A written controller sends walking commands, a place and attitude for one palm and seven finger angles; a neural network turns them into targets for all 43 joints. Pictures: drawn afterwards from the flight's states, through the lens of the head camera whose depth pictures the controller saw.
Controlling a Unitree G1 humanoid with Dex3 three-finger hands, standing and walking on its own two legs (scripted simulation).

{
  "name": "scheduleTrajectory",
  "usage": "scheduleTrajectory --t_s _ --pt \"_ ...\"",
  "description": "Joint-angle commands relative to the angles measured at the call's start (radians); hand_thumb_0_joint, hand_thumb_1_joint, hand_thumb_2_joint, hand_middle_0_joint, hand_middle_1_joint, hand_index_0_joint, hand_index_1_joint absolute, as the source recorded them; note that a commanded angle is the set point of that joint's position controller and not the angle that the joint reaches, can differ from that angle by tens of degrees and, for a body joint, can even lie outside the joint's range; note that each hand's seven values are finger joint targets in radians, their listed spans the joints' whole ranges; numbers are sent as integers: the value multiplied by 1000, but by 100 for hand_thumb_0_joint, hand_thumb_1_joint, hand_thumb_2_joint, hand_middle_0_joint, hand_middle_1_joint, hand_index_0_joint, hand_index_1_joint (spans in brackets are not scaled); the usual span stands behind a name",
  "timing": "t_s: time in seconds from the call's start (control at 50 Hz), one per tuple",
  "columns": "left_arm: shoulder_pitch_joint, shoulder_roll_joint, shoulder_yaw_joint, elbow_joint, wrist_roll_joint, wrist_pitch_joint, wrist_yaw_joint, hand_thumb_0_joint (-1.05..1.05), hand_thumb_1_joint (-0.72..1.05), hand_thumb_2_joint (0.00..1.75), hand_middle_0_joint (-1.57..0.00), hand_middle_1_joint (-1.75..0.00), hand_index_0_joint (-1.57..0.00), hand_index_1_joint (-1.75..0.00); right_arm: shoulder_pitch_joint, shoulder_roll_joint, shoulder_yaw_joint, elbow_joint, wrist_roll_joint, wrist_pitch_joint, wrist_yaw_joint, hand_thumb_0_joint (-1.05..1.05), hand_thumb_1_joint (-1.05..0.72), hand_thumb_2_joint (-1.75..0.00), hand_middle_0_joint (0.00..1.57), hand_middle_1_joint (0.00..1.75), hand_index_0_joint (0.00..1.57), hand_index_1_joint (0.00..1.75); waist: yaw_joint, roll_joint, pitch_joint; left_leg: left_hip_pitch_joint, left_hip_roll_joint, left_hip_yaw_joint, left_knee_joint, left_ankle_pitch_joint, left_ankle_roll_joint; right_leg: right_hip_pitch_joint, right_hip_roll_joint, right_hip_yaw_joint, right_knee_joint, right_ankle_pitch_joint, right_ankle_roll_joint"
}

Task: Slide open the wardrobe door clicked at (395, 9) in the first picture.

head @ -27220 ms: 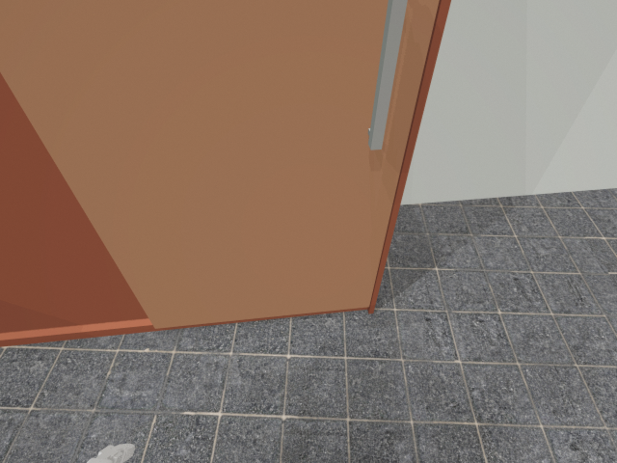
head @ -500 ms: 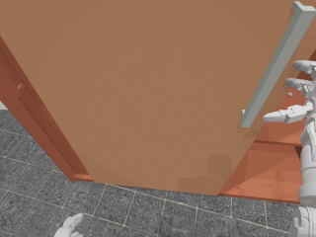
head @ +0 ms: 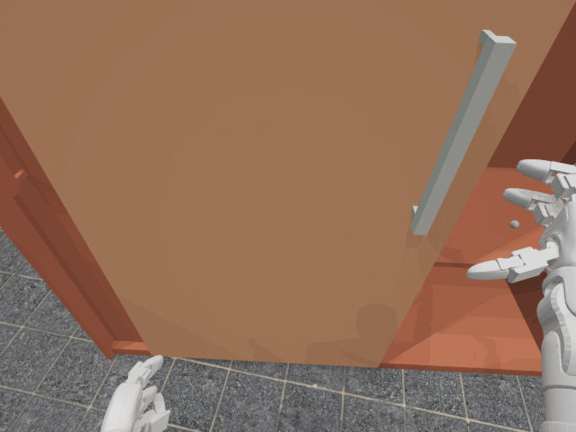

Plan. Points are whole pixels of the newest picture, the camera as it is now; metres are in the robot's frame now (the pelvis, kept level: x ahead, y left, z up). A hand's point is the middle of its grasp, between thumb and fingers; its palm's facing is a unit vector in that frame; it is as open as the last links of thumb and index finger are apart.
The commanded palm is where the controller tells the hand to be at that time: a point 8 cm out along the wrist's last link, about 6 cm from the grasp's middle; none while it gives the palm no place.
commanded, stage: slip the hand off the handle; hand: right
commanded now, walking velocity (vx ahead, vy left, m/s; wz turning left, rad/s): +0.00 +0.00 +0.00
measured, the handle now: (447, 148) +0.48 -0.23 +0.19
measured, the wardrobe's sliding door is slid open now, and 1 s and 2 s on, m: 0.60 0.60 0.60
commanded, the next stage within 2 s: draw the hand back to the body in 0.32 s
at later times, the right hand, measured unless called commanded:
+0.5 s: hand (515, 242) +0.30 -0.25 +0.18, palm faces +0.28 +0.95 -0.11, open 14.7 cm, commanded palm +0.25 -0.30 +0.17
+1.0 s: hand (550, 299) +0.23 -0.26 +0.17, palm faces +0.21 +0.97 -0.13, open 14.4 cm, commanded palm +0.19 -0.30 +0.18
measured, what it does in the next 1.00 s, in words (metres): stands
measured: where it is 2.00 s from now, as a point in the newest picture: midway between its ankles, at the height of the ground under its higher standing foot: outside the picture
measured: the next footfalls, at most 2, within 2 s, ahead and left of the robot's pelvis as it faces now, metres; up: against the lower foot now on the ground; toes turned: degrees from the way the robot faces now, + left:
none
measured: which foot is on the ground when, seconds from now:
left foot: down 0.00-1.00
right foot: down 0.00-1.00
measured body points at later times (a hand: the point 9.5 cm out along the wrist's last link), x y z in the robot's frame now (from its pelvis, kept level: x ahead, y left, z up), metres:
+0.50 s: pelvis +0.00 +0.02 +0.00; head -0.02 +0.04 +0.45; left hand +0.18 +0.25 -0.09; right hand +0.28 -0.30 +0.19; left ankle -0.01 +0.09 -0.73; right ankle +0.05 -0.07 -0.73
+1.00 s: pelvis +0.00 +0.00 +0.00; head -0.05 +0.01 +0.45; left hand +0.21 +0.22 -0.05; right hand +0.21 -0.31 +0.18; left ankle -0.01 +0.09 -0.73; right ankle +0.05 -0.07 -0.73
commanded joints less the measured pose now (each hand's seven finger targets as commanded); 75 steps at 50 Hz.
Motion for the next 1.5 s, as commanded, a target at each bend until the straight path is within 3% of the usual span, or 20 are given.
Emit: scheduleTrajectory --t_s 0.0,0.08,0.3,0.38,0.42,0.44,0.46,0.5,0.52,0.56,0.68,0.72,0.82,0.92,0.94,0.98,1.02,1.1,1.34,1.48 --pt "-102 129 43 -135 -8 -62 21 0 90 90 -20 -30 -20 -30 -332 -245 -70 -221 17 -35 8 0 55 -20 25 115 25 115 16 -25 -146 -125 11 -79 -124 53 -17 224 -53 153 -107 -47 27" --pt "-127 118 35 -150 -11 -60 21 0 90 90 -20 -30 -20 -30 -253 -232 -73 -247 27 -13 23 0 55 -20 25 115 25 115 0 -23 -155 -88 16 -83 -134 73 -16 219 -42 129 -96 -1 24" --pt "-146 111 26 -142 -8 -79 29 0 90 90 -20 -30 -20 -30 -266 -274 -112 -312 45 -41 47 0 55 -20 25 115 25 115 10 -77 -135 -100 21 -106 -143 64 -19 212 -34 114 -65 10 20" --pt "-143 113 26 -140 -9 -92 28 0 90 90 -20 -30 -20 -30 -240 -249 -85 -302 52 -45 61 0 55 -20 25 115 25 115 9 -58 -147 -94 25 -110 -133 82 -24 197 -32 112 -52 23 19" --pt "-136 120 31 -135 -10 -90 28 0 90 90 -20 -30 -20 -30 -188 -289 -136 -264 62 -35 68 0 55 -20 25 115 25 115 -4 -23 -152 -70 31 -123 -133 95 -30 165 -30 105 -46 27 20" --pt "-136 145 24 -136 -29 -94 35 0 90 90 -20 -30 -20 -30 -172 -273 -114 -175 161 16 182 0 55 -20 25 115 25 115 22 30 -185 13 41 -138 -149 141 -52 162 -30 109 -62 22 16" --pt "-154 139 24 -150 -43 -97 41 0 90 90 -20 -30 -20 -30 -188 -309 -143 -207 189 38 246 0 55 -20 25 115 25 115 0 38 -201 53 51 -165 -148 202 -77 153 -32 105 -44 50 12" --pt "-167 138 21 -166 -42 -103 45 0 90 90 -20 -30 -20 -30 -153 -405 -240 -237 212 77 321 0 55 -20 25 115 25 115 -29 23 -260 121 75 -187 -119 361 -99 145 -29 109 -31 109 13" --pt "-179 133 13 -184 -46 -107 42 0 90 90 -20 -30 -20 -30 -145 -380 -213 -261 222 98 365 0 55 -20 25 115 25 115 -29 -9 -259 119 77 -183 -109 413 -103 159 -26 105 -30 136 12" --pt "-180 123 11 -204 -46 -115 32 0 90 90 -20 -30 -20 -30 -103 -417 -269 -299 241 114 398 0 55 -20 25 115 25 115 -43 -41 -227 103 81 -189 -107 455 -108 161 -30 113 -15 165 20" --pt "-162 121 23 -236 -45 -131 -2 0 90 90 -20 -30 -20 -30 116 -296 -260 -385 270 119 339 0 55 -20 25 115 25 115 -37 -13 -128 -24 52 -139 -109 363 -92 186 -41 109 -19 152 26" --pt "-150 132 30 -231 -46 -126 -3 0 90 90 -20 -30 -20 -30 151 -298 -270 -387 269 138 330 0 55 -20 25 115 25 115 -32 7 -111 -49 41 -131 -116 300 -94 184 -44 110 -24 125 23" --pt "-162 129 27 -233 -48 -136 15 0 90 90 -20 -30 -20 -30 29 -254 -166 -521 241 154 320 0 55 -20 25 115 25 115 -2 -82 -79 -113 23 -115 -138 122 -71 221 -43 128 -47 42 17" --pt "-165 123 14 -206 -37 -161 43 0 90 90 -20 -30 -20 -30 -27 -284 -165 -575 229 111 295 0 37 -29 24 104 24 104 4 -80 -61 -111 15 -92 -165 2 -40 242 -45 164 -97 -55 18" --pt "-188 133 28 -186 15 -159 24 0 90 90 -20 -30 -20 -30 -40 -378 -208 -625 76 28 98 0 33 -31 24 102 24 102 -20 -76 56 -152 37 -142 -232 -59 -18 166 -44 187 -116 -147 31" --pt "-188 123 25 -159 20 -151 10 0 90 90 -20 -30 -20 -30 109 -195 -105 -560 53 -12 -11 0 26 -34 24 98 24 98 -3 -57 75 -146 51 -119 -216 -101 -10 159 -56 207 -156 -258 43" --pt "-178 111 25 -159 20 -132 -1 0 90 90 -20 -30 -20 -30 201 -159 -74 -596 21 -51 -56 0 19 -37 24 94 24 94 -11 -109 5 -78 49 -111 -191 -68 -5 203 -62 212 -191 -284 42" --pt "-164 112 34 -160 26 -109 -14 0 90 90 -20 -30 -20 -30 302 -166 -83 -661 -11 -101 -105 0 4 -44 23 85 23 85 -21 -38 -96 20 39 -99 -181 33 -5 251 -72 199 -207 -148 39" --pt "-169 108 49 -152 39 -66 -29 0 90 90 -20 -30 -20 -30 441 -167 -102 -752 -55 -139 -138 0 -39 -65 22 60 22 60 -28 -91 -20 66 28 -87 -206 125 -1 292 -87 201 -241 24 75" --pt "-150 111 66 -168 42 -43 -45 0 90 90 -20 -30 -20 -30 612 -152 -117 -753 -49 -130 -130 0 -65 -78 21 45 21 45 -33 -4 -23 87 26 -83 -217 186 -8 302 -91 169 -215 191 78"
